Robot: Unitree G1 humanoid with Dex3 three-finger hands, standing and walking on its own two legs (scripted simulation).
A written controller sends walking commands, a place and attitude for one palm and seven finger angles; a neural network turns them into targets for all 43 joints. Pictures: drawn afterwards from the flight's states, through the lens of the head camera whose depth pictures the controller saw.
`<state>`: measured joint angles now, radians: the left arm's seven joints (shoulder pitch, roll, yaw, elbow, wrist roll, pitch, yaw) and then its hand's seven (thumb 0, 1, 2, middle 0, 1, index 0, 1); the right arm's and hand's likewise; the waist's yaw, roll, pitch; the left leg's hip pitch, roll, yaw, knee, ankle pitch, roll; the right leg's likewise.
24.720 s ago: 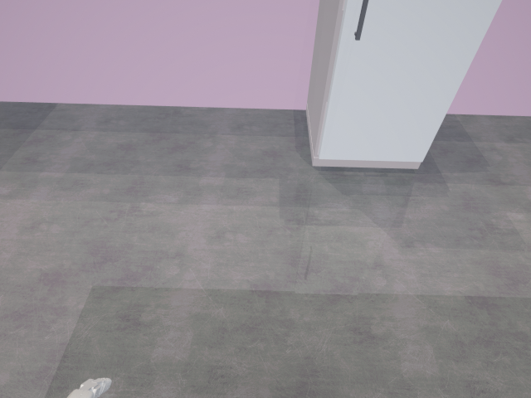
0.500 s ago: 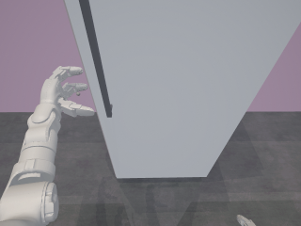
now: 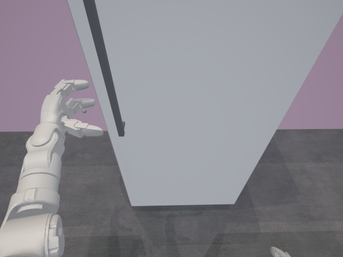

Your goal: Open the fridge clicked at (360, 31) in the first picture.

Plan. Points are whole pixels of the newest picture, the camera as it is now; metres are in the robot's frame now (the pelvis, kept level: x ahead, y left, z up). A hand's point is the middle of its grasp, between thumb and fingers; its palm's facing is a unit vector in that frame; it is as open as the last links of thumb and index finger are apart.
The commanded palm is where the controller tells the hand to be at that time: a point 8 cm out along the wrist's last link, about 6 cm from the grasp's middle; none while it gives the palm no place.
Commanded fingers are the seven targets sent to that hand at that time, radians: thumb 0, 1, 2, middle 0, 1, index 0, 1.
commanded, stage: feel for the door with the fingertips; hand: left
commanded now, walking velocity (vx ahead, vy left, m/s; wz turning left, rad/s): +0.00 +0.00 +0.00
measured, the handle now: (108, 71) +0.49 +0.17 +0.20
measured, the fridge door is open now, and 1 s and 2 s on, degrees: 0 0 0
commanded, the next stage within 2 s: slide the fingers in behind the handle in 0.86 s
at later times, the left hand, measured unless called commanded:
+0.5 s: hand (102, 108) +0.41 +0.18 +0.15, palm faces +0.08 -1.00 -0.01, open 14.0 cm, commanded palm +0.39 +0.23 +0.15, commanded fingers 0.00 -0.50 0.30 -0.30 -1.20 -0.30 -1.20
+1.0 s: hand (110, 100) +0.45 +0.17 +0.15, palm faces +0.07 -1.00 -0.01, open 13.6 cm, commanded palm +0.42 +0.22 +0.15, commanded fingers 0.00 -0.50 0.30 -0.30 -1.20 -0.30 -1.20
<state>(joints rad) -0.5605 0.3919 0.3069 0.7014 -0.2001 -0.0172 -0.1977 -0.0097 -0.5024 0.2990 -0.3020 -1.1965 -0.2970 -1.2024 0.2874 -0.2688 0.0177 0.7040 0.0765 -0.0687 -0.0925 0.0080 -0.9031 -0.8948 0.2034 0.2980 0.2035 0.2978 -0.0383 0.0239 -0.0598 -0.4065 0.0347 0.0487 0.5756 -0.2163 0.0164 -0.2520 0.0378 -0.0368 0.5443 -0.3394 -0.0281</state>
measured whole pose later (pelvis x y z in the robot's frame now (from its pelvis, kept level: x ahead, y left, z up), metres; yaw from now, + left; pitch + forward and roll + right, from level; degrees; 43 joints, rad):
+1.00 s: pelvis +0.00 +0.00 +0.00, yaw +0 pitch +4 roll -1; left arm -0.76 0.33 0.26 0.91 -0.13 -0.10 -0.09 -0.01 -0.50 0.30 -0.36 -1.23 -0.36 -1.25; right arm 0.31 -0.26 0.01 0.74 0.05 -0.08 -0.06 0.01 -0.90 -0.89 0.20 0.30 0.20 0.30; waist -0.07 0.02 -0.05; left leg -0.45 0.04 0.05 0.59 -0.21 0.01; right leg -0.30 0.04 -0.04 0.57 -0.34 -0.03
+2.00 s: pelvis +0.00 +0.00 +0.00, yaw +0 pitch +3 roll -1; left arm -0.68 0.26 0.18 0.76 -0.15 -0.04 -0.03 -0.01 -0.50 0.30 -0.28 -1.19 -0.29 -1.20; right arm 0.29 -0.25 0.01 0.73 0.06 -0.07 -0.06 0.01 -0.90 -0.89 0.20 0.30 0.20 0.30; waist -0.04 0.03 -0.05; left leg -0.42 0.03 0.04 0.58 -0.21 0.02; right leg -0.26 0.04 -0.04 0.55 -0.34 -0.02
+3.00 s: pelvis +0.00 +0.00 +0.00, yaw +0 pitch +3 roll -1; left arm -0.69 0.24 0.17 0.79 -0.14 -0.06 0.00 -0.01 -0.46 0.32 -0.29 -1.20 -0.29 -1.21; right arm 0.28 -0.24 0.00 0.74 0.05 -0.08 -0.04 0.01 -0.90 -0.89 0.20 0.30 0.20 0.30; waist -0.05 0.03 -0.05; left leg -0.42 0.03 0.05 0.57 -0.21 0.01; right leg -0.26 0.04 -0.03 0.55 -0.34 -0.03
